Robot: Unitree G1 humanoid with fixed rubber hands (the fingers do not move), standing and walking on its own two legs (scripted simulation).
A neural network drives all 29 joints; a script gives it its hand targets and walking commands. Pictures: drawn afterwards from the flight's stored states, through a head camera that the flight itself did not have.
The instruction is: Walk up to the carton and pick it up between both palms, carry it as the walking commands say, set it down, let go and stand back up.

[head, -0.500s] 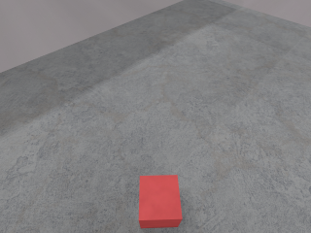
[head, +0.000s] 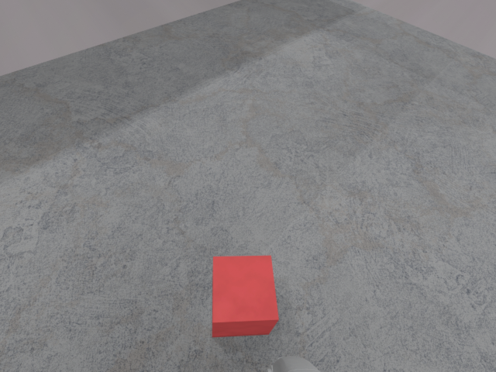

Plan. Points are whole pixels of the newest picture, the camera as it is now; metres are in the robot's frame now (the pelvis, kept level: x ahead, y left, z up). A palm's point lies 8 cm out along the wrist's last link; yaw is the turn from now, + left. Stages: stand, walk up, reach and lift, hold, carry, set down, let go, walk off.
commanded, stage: walk up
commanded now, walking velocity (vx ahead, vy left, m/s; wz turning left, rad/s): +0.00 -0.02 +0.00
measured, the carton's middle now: (241, 296) +0.43 -0.05 -0.67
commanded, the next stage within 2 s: stand in 1.12 s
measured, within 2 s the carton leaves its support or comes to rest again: neither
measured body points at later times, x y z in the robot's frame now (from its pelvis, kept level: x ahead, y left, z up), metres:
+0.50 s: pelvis -0.02 -0.03 +0.00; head -0.02 -0.04 +0.45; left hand -0.06 +0.18 -0.15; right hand -0.03 -0.26 -0.16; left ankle +0.02 +0.10 -0.74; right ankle -0.07 -0.14 -0.74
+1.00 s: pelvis -0.01 -0.03 +0.00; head +0.00 -0.03 +0.45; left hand -0.05 +0.18 -0.16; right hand -0.01 -0.25 -0.16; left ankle +0.02 +0.10 -0.74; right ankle -0.07 -0.14 -0.74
